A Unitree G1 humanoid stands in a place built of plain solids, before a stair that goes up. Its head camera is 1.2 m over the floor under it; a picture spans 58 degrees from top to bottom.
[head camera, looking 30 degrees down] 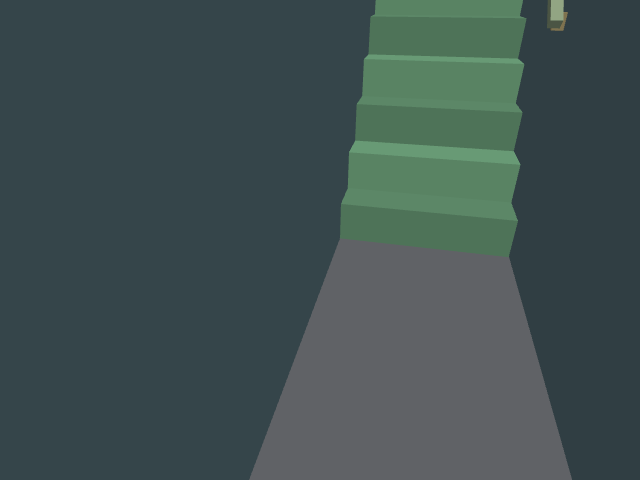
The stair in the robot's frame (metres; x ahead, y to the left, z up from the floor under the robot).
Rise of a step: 0.21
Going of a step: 0.22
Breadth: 0.89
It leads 13 degrees to the right of straight ahead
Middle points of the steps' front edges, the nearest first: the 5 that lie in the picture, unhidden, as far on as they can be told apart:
2.00 -0.55 0.21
2.21 -0.59 0.42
2.43 -0.64 0.64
2.64 -0.69 0.85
2.86 -0.74 1.06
